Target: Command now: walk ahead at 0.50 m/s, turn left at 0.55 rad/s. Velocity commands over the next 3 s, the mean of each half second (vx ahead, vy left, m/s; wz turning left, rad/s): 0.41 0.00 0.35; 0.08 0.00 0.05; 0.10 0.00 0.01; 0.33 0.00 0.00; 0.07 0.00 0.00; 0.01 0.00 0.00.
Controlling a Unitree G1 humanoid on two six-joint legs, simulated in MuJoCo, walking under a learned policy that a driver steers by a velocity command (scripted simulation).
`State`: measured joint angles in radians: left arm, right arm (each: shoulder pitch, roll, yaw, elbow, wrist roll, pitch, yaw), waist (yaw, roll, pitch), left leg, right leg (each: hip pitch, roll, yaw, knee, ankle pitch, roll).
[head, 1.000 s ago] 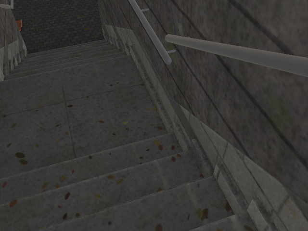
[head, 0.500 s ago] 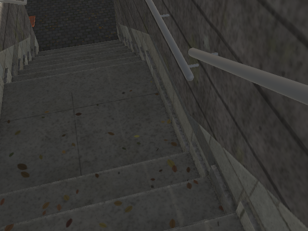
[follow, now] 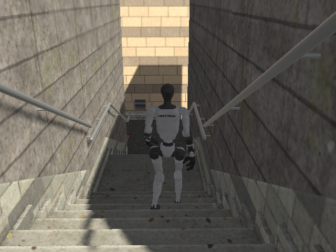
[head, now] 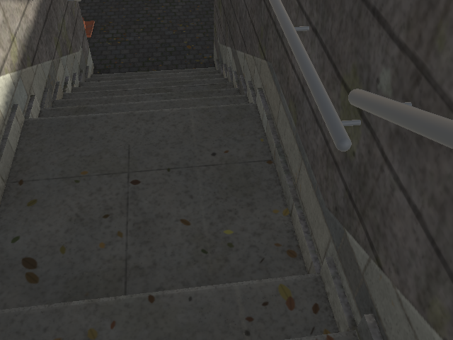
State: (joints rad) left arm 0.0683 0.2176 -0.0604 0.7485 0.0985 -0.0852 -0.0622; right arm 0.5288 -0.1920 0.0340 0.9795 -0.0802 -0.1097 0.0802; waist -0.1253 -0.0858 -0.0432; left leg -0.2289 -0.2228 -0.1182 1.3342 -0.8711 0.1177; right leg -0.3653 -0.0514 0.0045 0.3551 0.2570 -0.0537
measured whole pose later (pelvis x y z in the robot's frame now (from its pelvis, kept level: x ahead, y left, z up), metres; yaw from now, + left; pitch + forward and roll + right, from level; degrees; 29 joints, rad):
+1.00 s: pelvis +0.41 +0.07 -0.21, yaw +8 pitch -1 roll +2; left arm 0.27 0.18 0.05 1.05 0.01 -0.08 -0.08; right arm 0.27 -0.23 -0.05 0.97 0.01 -0.04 0.10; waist 0.00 -0.02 0.03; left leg -0.26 0.00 0.14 0.59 -0.31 0.02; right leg -0.30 -0.08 -0.03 0.67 -0.36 0.02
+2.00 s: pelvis +0.72 -0.01 -0.38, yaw +9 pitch -1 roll +1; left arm 0.40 0.24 0.05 1.08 0.08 -0.09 -0.10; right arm 0.30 -0.23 -0.08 1.00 -0.02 -0.11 0.02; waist -0.03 -0.02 0.02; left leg -0.67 0.07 0.01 1.81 -0.52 -0.01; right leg -0.31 0.00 -0.09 0.68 -0.35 -0.06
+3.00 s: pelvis +0.79 +0.01 -0.38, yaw +9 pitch -1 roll +0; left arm 0.25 0.24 0.09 1.04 0.01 -0.07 -0.09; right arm 0.10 -0.26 -0.07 1.08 -0.01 -0.07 0.04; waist 0.02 0.01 0.06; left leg -0.30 0.04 0.08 0.67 -0.35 0.01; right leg -0.18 0.02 -0.08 0.62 -0.43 -0.04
